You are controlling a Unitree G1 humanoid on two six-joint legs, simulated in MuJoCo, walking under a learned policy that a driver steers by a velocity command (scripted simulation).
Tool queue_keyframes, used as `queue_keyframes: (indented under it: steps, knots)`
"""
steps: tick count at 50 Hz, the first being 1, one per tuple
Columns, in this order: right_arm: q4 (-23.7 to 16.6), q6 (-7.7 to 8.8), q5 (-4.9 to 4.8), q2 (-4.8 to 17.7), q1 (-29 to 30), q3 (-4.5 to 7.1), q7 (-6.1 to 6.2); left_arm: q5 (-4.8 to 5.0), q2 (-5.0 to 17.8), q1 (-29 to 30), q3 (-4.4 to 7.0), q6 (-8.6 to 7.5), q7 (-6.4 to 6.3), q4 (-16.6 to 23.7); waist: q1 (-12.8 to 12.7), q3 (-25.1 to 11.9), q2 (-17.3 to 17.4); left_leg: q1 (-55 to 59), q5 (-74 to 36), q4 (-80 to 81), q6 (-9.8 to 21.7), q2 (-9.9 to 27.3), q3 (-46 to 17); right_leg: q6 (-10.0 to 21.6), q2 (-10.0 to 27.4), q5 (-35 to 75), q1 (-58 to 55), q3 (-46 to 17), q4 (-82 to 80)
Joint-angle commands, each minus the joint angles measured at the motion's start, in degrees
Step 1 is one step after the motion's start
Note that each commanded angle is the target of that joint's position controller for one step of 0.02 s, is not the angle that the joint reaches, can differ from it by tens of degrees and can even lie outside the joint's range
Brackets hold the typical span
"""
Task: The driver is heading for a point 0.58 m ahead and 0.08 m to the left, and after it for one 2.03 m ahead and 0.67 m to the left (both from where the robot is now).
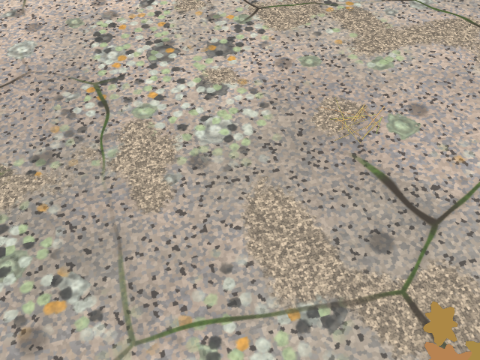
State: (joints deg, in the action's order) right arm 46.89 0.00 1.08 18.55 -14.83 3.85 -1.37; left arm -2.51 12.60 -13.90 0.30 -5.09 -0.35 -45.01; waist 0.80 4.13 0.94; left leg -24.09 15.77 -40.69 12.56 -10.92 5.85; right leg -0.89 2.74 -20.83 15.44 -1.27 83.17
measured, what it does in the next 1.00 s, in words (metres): walks ahead, turning left: right foot, then left foot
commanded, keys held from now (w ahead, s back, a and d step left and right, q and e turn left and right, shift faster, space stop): w+q+shift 0.06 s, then q+shift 0.54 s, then shift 0.40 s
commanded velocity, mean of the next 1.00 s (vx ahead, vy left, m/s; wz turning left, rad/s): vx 0.29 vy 0.00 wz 0.78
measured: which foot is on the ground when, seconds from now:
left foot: down 0.00-0.30, up 0.32-0.70, down 0.72-1.00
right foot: up 0.00-0.28, down 0.30-0.72, up 0.74-1.00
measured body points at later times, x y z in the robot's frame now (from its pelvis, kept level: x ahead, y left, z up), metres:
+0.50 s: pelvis +0.33 -0.06 +0.03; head +0.38 -0.04 +0.47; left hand +0.33 +0.23 -0.08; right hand +0.60 -0.27 -0.07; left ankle +0.28 +0.02 -0.61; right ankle +0.47 -0.13 -0.70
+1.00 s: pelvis +0.37 -0.03 +0.04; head +0.38 -0.01 +0.48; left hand +0.25 +0.23 -0.09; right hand +0.66 -0.09 -0.06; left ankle +0.33 +0.06 -0.70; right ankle +0.45 -0.12 -0.68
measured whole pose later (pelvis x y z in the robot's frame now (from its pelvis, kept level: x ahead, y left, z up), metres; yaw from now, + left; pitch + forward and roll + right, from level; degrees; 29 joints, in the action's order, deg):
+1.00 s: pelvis +0.37 -0.03 +0.04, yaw +45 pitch +0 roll +0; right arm 37.9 -2.1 1.3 13.7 -8.2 1.2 -0.4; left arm -0.4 15.7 -14.7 2.1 4.2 0.0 -41.0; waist -0.4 2.4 -0.9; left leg -17.0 11.3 -28.3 3.0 -3.0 -1.1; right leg -0.6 1.2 -23.9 20.2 2.6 43.5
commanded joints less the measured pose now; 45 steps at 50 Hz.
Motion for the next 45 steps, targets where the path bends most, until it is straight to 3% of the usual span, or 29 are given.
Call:
queue_keyframes:
  steps: [1,3,5,8,10,11,13,14,15,16,17,18,19,20,22,25,28,31,33,34,35,36,37,38,39,40,41,42,45]
  knots:
    - [-2.78,2.19,-0.24,9.07,-4.36,2.75,1.58,-1.4,9.78,2.12,1.43,-1.16,-0.21,7.86,-1.93,-1.84,-8.54,18.52,-0.16,28.66,9.88,19.42,-40.14,-1.4,3.38,0.53,26.41,-4.39,-4.05]
    - [-2.59,3.82,-0.75,7.15,-3.79,1.83,1.54,-1.96,8.42,2.58,1.01,1.31,0.2,8.21,-3.82,-0.13,-8.09,8.29,-3.77,29.82,9.0,15.62,-33.99,-3.49,5.44,-0.48,21.33,-3.34,-12.25]
    - [-2.6,4.68,-0.84,8.3,-4.4,2.1,1.45,-1.22,7.26,9.32,0.39,1.67,0.6,11.41,-2.7,3.14,-7.22,2.41,-24.03,29.39,7.49,12.43,-28.5,-4.69,4.79,5.75,18.39,-0.05,-23.39]
    - [-1.46,3.65,-1.52,8.79,-7.47,2.86,1.05,0.21,4.69,13.7,-0.8,1.13,0.98,13.43,0.84,-0.95,-2.68,4.26,-43.52,21.67,0.45,6.63,-21.38,-2.18,-0.94,22.99,10.06,3.53,-40.19]
    - [-0.8,2.67,-1.63,8.76,-9.88,3.14,0.89,0.89,5.13,14.85,-0.85,1.05,0.7,13.96,3.31,-4.12,0.8,7.79,-44.69,17.56,-3.11,5.58,-22.42,-0.92,-4.99,27.02,5.3,4.02,-47.13]
    - [-0.92,2.33,-1.52,8.6,-10.07,3.19,1.09,0.88,6.12,14.04,-0.57,0.93,0.26,14.02,3.19,-5.13,1.97,9.01,-43.65,14.77,-4.58,5.4,-24.28,-0.58,-6.3,27.15,2.11,2.85,-50.36]
    - [-2.58,2.34,-0.91,9.94,-6.33,3.75,1.65,0.89,10.53,6.65,0.97,0.45,-1.08,12.23,-1.34,-8.57,3.49,10.62,-42.14,2.95,-7.58,5.04,-27.76,-0.13,-7.23,27.28,-6.89,-0.59,-55.45]
    - [-3.87,2.68,-1.2,9.81,-3.18,3.75,1.6,0.87,12.63,-2.29,1.81,-0.22,-1.58,9.65,-6.7,-11.75,2.07,9.2,-37.1,-9.0,-9.27,3.44,-26.13,0.6,-4.32,33.64,-15.32,-2.19,-59.75]
    - [-5.47,2.75,-2.1,3.9,-4.6,2.44,1.76,-0.08,15.41,-9.52,2.46,-0.81,-1.83,7.91,-7.57,-17.75,-4.23,1.42,-1.72,-25.27,-10.76,0.37,-20.73,2.8,8.61,49.46,-28.15,-10.15,-56.02]
    - [-7.21,2.08,-3.59,0.48,-14.21,1.54,3.19,-1.4,16.34,-11.21,2.34,-0.29,-0.97,9.87,-2.36,-27.41,-12.24,-7.59,29.63,-41.07,-11.15,-1.96,-15.25,8.33,29.36,79.59,-38.51,-26.79,-46.86]
    - [-7.14,1.33,-2.16,4.27,-18.29,1.63,3.65,-0.07,16.3,-6.59,3.65,0.6,-1.0,10.63,-0.97,-34.92,-13.35,-9.95,21.05,-49.12,-11.78,3.23,-14.19,15.5,31.77,66.44,-37.36,-35.13,-50.72]
    - [-6.6,0.32,-0.46,6.33,-13.19,2.02,3.21,0.56,11.53,0.88,2.92,1.14,-1.84,12.82,-0.82,-28.82,-9.15,-11.5,13.09,-47.27,-12.29,6.28,-11.49,16.39,26.39,43.86,-27.01,-30.85,-56.26]
    - [-7.36,-0.65,0.6,6.91,-7.64,2.39,2.22,0.56,6.26,4.16,1.1,1.81,-2.16,12.77,-0.65,-19.25,-6.14,-11.8,9.63,-42.49,-13.1,8.15,-10.14,13.53,19.98,34.09,-17.75,-21.02,-59.26]
    - [-8.37,-1.53,0.78,6.79,-4.94,2.63,1.08,0.46,5.71,4.37,0.69,2.22,-2.3,11.79,-0.67,-14.68,-6.79,-11.44,9.3,-39.97,-13.99,9.28,-10.15,12.15,17.31,34.59,-12.72,-14.61,-60.77]
    - [-9.67,-3.58,0.55,4.3,-4.1,1.96,-0.23,0.96,8.27,2.67,1.64,2.34,-2.04,9.51,0.16,-9.15,-8.83,-7.42,8.85,-33.86,-14.48,10.71,-8.73,11.01,15.33,37.95,-3.87,-6.4,-63.53]
    - [-12.39,-4.28,0.44,2.07,-1.17,1.06,-0.74,0.7,9.98,2.06,2.7,1.93,-1.3,8.4,1.11,-9.91,-8.58,-6.18,5.8,-26.29,-13.43,12.3,-7.4,11.83,16.99,40.01,-2.89,-1.43,-64.55]
    - [-14.65,-4.92,0.07,2.28,2.16,0.76,-1.47,0.5,10.75,4.98,3.23,2.48,-0.86,9.14,2.21,-9.62,-9.64,0.13,-0.08,-16.47,-12.06,14.16,-5.59,9.64,17.07,28.25,2.23,5.1,-65.18]
    - [-16.57,-5.43,-0.51,2.99,6.98,0.81,-1.94,0.22,12.51,4.13,4.08,3.62,-0.43,9.54,0.41,-7.57,-11.35,5.61,1.29,-7.85,-11.64,12.71,-2.05,7.2,16.8,15.16,4.84,8.81,-64.55]
    - [-17.42,-4.9,-0.5,3.25,8.56,0.92,-2.0,0.61,13.8,1.33,4.65,4.74,-0.03,9.01,-1.07,-6.81,-10.83,7.2,4.92,-1.83,-11.09,11.07,-0.99,6.35,17.72,12.45,2.51,8.75,-62.08]
    - [-17.09,-4.27,-0.31,2.82,7.42,0.9,-1.93,1.09,14.36,0.85,4.89,5.5,0.16,8.77,-0.43,-6.72,-9.55,10.05,3.99,3.79,-10.44,9.92,-0.4,5.06,17.15,11.3,2.43,9.78,-59.06]
    - [-15.8,-3.43,0.17,3.12,4.78,1.02,-1.52,1.13,14.0,-1.47,4.98,6.27,0.46,8.02,0.07,-7.05,-5.93,14.83,1.76,9.63,-9.66,9.0,-1.91,2.98,15.67,10.64,4.12,11.1,-53.87]
    - [-15.19,-2.33,0.79,6.57,1.72,1.68,-0.52,1.17,11.62,-5.09,4.58,6.99,1.14,7.65,0.78,-7.64,7.72,19.58,-4.61,20.99,-7.77,18.25,-16.05,-0.51,10.66,2.29,9.14,15.64,-39.83]
    - [-17.16,-2.12,0.44,14.87,2.32,3.32,0.17,1.23,7.82,-3.99,3.17,7.71,0.94,12.4,0.24,-7.62,21.15,20.51,-24.75,23.39,1.19,33.9,-36.76,-4.3,1.27,-17.96,22.37,14.21,-27.91]
    - [-15.99,-2.19,-0.03,12.97,-1.75,3.72,0.72,1.08,11.46,0.75,4.02,8.63,0.07,11.74,5.2,-10.65,10.95,18.74,-30.43,21.01,5.35,33.55,-31.87,-4.12,2.19,-16.45,20.73,5.63,-20.02]
    - [-15.28,-2.26,0.36,10.07,1.0,2.27,1.16,2.29,10.23,1.24,3.83,8.87,0.03,11.65,2.49,-9.19,10.1,16.17,-31.06,20.43,4.41,29.97,-25.97,-3.54,1.9,-12.26,19.32,3.41,-19.08]
    - [-15.12,-2.34,0.38,7.51,5.57,1.35,1.43,2.78,9.25,0.05,3.59,8.56,-0.05,10.35,-0.3,-6.76,9.03,13.01,-27.58,21.1,1.67,25.72,-20.72,-2.89,2.3,-7.3,16.94,2.33,-21.59]
    - [-15.37,-2.25,0.0,6.27,8.91,0.91,1.8,2.16,9.92,-1.3,3.91,8.33,-0.2,9.27,-1.92,-6.44,9.82,12.25,-26.21,21.11,-0.07,22.77,-17.77,-2.34,1.78,-4.16,15.03,3.02,-22.88]
    - [-15.44,-2.12,-0.18,4.49,10.14,0.3,1.92,1.39,10.85,-3.26,4.23,8.4,-0.2,7.71,-2.42,-7.41,9.37,11.97,-29.13,20.66,-0.08,21.46,-16.07,-2.08,0.57,-2.78,12.63,4.02,-22.19]
    - [-13.9,-1.43,-0.08,2.97,8.53,-0.4,1.51,1.93,8.38,-3.03,3.48,8.67,0.38,7.11,-1.89,-8.97,5.38,13.77,-28.92,20.15,-0.14,21.82,-16.34,-0.98,-0.27,-3.28,9.51,3.28,-29.25]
